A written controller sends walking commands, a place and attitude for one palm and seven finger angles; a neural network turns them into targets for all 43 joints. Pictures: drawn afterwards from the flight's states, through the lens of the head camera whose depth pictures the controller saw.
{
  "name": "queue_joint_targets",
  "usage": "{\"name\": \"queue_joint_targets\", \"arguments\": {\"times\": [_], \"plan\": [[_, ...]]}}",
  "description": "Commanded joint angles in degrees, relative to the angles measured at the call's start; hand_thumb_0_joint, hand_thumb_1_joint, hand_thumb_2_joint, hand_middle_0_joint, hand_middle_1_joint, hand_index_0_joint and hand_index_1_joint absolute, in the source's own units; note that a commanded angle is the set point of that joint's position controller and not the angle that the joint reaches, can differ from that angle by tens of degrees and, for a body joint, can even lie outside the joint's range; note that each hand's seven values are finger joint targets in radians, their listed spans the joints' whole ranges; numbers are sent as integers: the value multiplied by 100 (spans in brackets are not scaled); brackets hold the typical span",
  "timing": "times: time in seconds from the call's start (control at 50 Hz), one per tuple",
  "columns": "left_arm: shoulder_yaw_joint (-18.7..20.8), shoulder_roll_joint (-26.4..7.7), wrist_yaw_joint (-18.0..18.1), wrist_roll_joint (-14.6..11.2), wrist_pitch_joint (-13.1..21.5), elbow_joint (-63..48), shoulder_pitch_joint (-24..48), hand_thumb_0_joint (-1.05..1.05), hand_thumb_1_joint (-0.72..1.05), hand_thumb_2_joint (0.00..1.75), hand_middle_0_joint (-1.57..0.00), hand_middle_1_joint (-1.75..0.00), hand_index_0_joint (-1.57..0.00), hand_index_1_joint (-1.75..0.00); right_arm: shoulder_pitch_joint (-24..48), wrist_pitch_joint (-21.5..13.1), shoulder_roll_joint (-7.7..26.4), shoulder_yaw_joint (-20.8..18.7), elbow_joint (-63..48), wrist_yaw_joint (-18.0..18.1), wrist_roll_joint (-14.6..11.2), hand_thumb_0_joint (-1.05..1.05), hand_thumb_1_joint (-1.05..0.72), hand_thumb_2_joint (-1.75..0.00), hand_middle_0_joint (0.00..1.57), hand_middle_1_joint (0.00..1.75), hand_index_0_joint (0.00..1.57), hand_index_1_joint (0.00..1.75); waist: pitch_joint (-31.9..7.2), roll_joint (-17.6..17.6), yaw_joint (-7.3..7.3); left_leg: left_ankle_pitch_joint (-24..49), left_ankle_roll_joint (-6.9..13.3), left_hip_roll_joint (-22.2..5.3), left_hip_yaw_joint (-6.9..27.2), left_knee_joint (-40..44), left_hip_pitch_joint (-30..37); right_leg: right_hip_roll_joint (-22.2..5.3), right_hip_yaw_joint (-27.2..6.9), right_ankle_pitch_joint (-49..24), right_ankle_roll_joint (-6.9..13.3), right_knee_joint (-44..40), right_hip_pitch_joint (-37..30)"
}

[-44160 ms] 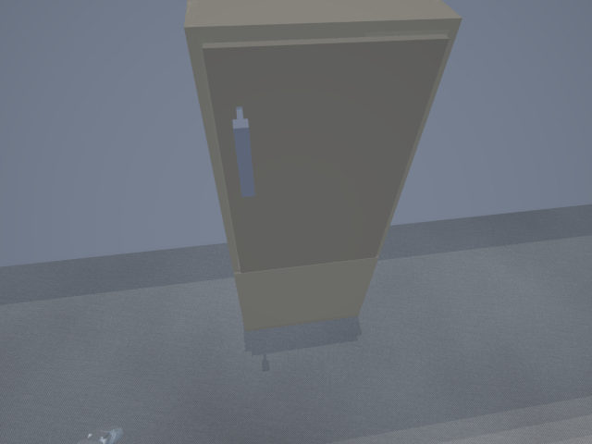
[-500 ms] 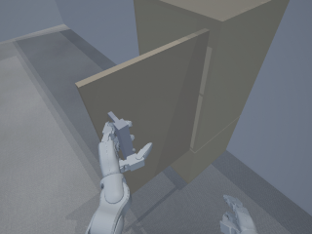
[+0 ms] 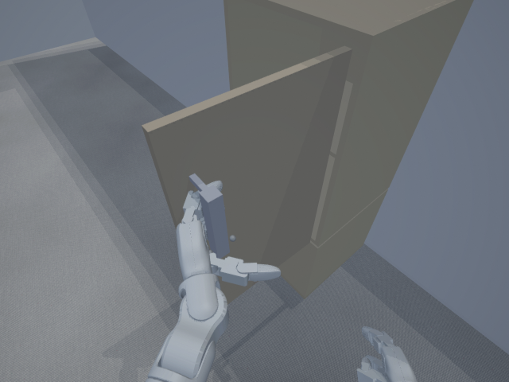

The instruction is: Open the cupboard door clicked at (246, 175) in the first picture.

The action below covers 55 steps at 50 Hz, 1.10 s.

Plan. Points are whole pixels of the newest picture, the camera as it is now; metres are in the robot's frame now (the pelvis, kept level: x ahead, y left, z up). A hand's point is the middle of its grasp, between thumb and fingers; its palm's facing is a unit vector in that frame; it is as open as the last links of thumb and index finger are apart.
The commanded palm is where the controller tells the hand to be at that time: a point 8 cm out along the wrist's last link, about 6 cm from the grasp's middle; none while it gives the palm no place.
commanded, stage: slide the hand sideways off the handle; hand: left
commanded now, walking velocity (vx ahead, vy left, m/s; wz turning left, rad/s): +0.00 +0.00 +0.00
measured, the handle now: (208, 217) +0.34 +0.10 +0.09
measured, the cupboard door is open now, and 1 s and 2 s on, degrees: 88 90 90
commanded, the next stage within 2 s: draw the hand back to the body in 1.26 s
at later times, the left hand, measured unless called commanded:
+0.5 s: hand (221, 266) +0.26 +0.07 +0.09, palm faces -0.10 -1.00 +0.00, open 16.2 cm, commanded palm +0.23 +0.13 +0.09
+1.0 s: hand (188, 293) +0.22 +0.11 +0.08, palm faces -0.06 -1.00 -0.06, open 16.2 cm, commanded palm +0.19 +0.18 +0.09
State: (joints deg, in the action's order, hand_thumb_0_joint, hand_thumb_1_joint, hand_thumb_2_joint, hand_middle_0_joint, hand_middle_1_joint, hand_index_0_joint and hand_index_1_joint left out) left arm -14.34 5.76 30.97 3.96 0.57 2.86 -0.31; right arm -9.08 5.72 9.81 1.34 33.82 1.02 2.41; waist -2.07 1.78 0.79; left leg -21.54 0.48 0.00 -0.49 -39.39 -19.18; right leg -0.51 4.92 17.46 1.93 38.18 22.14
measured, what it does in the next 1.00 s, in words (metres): stands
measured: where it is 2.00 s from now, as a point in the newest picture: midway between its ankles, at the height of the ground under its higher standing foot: outside the picture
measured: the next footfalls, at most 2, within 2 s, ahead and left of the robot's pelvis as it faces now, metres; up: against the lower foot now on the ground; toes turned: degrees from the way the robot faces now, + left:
none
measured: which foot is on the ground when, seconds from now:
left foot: down 0.00-1.00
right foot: down 0.00-1.00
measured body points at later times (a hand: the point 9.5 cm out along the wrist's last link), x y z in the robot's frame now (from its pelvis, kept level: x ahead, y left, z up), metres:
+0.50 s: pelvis +0.01 +0.00 +0.00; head +0.01 -0.01 +0.45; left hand +0.26 +0.12 +0.09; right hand +0.19 -0.20 -0.08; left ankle -0.01 +0.11 -0.72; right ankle +0.03 -0.10 -0.72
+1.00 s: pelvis +0.02 -0.01 -0.01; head +0.04 -0.03 +0.44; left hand +0.22 +0.16 +0.09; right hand +0.21 -0.23 -0.08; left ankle -0.01 +0.11 -0.72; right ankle +0.03 -0.10 -0.72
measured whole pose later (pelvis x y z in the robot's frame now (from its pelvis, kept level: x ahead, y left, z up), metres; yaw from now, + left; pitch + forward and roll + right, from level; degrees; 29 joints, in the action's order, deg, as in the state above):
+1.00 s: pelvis +0.02 -0.01 -0.01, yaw +0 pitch +4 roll +0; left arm -2.2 -9.3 -7.2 -8.2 8.7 -18.9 -28.8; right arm -14.3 -6.3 12.7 2.4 27.9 2.0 -0.8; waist -3.4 2.3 1.3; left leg -25.2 -0.5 -0.9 0.0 -43.0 -21.9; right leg 0.3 5.3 21.6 2.7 42.6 25.3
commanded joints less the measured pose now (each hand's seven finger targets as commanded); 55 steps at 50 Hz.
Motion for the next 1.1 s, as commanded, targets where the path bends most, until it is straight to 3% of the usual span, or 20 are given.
{"name": "queue_joint_targets", "arguments": {"times": [0.0, 0.04, 0.06, 0.08, 0.1, 0.12, 0.16, 0.2, 0.24, 0.28, 0.3, 0.36, 0.42, 0.52, 0.64, 0.72, 0.8, 0.9, 1.04, 1.08], "plan": [[-56, 586, 287, 165, 292, -1299, 1557, 0, -50, 30, -15, -30, -15, -30, 818, -319, 477, -150, -982, -32, 31, 0, -90, -90, 20, 30, 20, 30, -1085, -443, 30, 1020, -1, 19, 156, 563, 22, -23, -151, -461, 80, -579, -556], [-79, 610, 284, 173, 280, -1285, 1473, 0, -50, 30, -15, -30, -15, -30, 840, -295, 477, -157, -971, -49, 5, 0, -90, -90, 20, 30, 20, 30, -1036, -559, 32, 1035, -14, -2, 187, 568, -5, -17, -133, -452, 84, -567, -555], [-1235, 175, -960, 656, 508, -1175, 1454, 0, -50, 30, -15, -30, -15, -30, 342, -296, 690, -153, -765, -88, 5, 0, -90, -90, 20, 30, 20, 30, -765, -758, -478, 1184, 74, -15, 174, 520, 222, -36, -302, -968, 67, -424, -278], [-741, -289, -1615, 414, 793, -1549, 1729, 0, -50, 30, -15, -30, -15, -30, 231, -371, 661, -180, -1001, -32, -56, 0, -90, -90, 20, 30, 20, 30, -1139, -680, -316, 1284, 115, 26, 170, 483, 141, -45, -259, -1262, 68, -312, -477], [-527, -639, -2022, 329, 964, -1589, 1671, 0, -50, 30, -15, -30, -15, -30, 234, -387, 668, -176, -1034, 41, -84, 0, -90, -90, 20, 30, 20, 30, -1365, -524, -190, 1326, 121, 49, 158, 484, 186, -49, -305, -1383, 91, -246, -657], [-602, -656, -2365, 230, 1052, -1719, 1685, 0, -50, 30, -15, -30, -15, -30, 249, -414, 669, -153, -1099, 74, -110, 0, -90, -90, 20, 30, 20, 30, -1394, -148, -192, 1342, 117, 58, 136, 483, 267, -62, -328, -1418, 102, -240, -656], [-590, -708, -3100, -133, 1115, -1578, 1715, 0, -50, 30, -15, -30, -15, -30, 270, -571, 659, -71, -1151, 121, -209, 0, -90, -90, 20, 30, 20, 30, -1221, -96, -260, 1176, 110, 70, 192, 487, 240, -43, -290, -1234, 105, -265, -532], [-465, -461, -3403, -696, 987, -1611, 1663, 0, -50, 30, -15, -30, -15, -30, 400, -761, 634, -4, -1309, 156, -320, 0, -90, -90, 20, 30, 20, 30, -1048, -152, -211, 889, 89, 67, 265, 566, 153, 9, -209, -867, 86, -367, -496], [-47, -429, -3383, -1140, 794, -1475, 1088, 0, -50, 30, -15, -30, -15, -30, 487, -929, 646, 26, -1349, 163, -382, 0, -90, -90, 20, 30, 20, 30, -826, -501, -82, 681, 35, 35, 317, 694, 18, 38, -101, -546, 48, -490, -522], [260, -534, -3217, -1260, 679, -1638, 693, 0, -50, 30, -15, -30, -15, -30, 503, -1031, 666, 26, -1379, 133, -380, 0, -90, -90, 20, 30, 20, 30, -842, -698, 47, 664, 15, 39, 308, 742, -50, 34, -92, -469, 17, -512, -591], [404, -640, -3106, -1223, 661, -1736, 575, 0, -50, 30, -15, -30, -15, -30, 467, -1059, 677, 9, -1380, 109, -364, 0, -90, -90, 20, 30, 20, 30, -917, -802, 86, 710, 12, 40, 283, 749, -53, 23, -113, -503, 3, -512, -648], [549, -904, -2814, -869, 726, -2197, 3, 0, -50, 30, -15, -30, -15, -30, 384, -1102, 634, -20, -1445, -11, -307, 0, -90, -90, 20, 30, 20, 30, -1019, -411, 221, 1082, -10, 30, 190, 732, 10, -7, -152, -872, 43, -348, -741], [744, -1186, -2744, -647, 773, -2320, -500, 0, -50, 30, -15, -30, -15, -30, 307, -1066, 668, -46, -1448, -75, -269, 0, -90, -90, 20, 30, 20, 30, -852, -397, 220, 1114, 4, 13, 111, 686, -123, -17, -232, -983, 54, -360, -751], [687, -1233, -2919, -683, 788, -2753, -495, 0, -50, 30, -15, -30, -15, -30, 362, -1064, 672, -20, -1549, -22, -278, 0, -90, -90, 20, 30, 20, 30, -578, -210, 45, 748, 40, 15, 84, 622, -174, 4, -274, -601, 24, -449, -503], [1018, -1398, -3178, -1000, 894, -2946, -1234, 0, -50, 30, -15, -30, -15, -30, 218, -1269, 692, -25, -1531, 56, -304, 0, -90, -90, 20, 30, 20, 30, -802, -312, 67, 928, 38, 49, 99, 481, -247, 11, -290, -906, -20, -380, -658], [1017, -1442, -3287, -1007, 957, -3118, -1552, 0, -50, 30, -15, -30, -15, -30, 134, -1382, 728, -47, -1549, 55, -299, 0, -90, -90, 20, 30, 20, 30, -875, -275, 56, 1126, 47, 69, 109, 379, -270, 15, -290, -1193, -25, -263, -652], [1350, -1705, -3424, -1089, 1042, -3329, -2055, 0, -50, 30, -15, -30, -15, -30, 35, -1459, 748, -87, -1589, 75, -291, 0, -90, -90, 20, 30, 20, 30, -1023, -461, 100, 1278, 63, 84, 71, 249, -393, -21, -367, -1577, -81, -190, -806], [1553, -1811, -3654, -1266, 1176, -3472, -2447, 0, -50, 30, -15, -30, -15, -30, 5, -1560, 771, -91, -1613, 106, -311, 0, -90, -90, 20, 30, 20, 30, -896, -295, 89, 1177, 60, 111, 72, 123, -559, -46, -451, -1508, -102, -176, -723], [2112, -2110, -4055, -1631, 1394, -3387, -2957, 0, -50, 30, -15, -30, -15, -30, -73, -1686, 834, -130, -1561, 168, -354, 0, -90, -90, 20, 30, 20, 30, -819, -425, 64, 1084, 28, 130, 112, -111, -861, -110, -649, -1573, -179, -165, -697], [2037, -2072, -4175, -1700, 1478, -3497, -2865, 0, -50, 30, -15, -30, -15, -30, -67, -1766, 851, -134, -1571, 174, -367, 0, -90, -90, 20, 30, 20, 30, -776, -249, 34, 1040, 29, 133, 130, -133, -846, -100, -617, -1413, -162, -149, -576]]}}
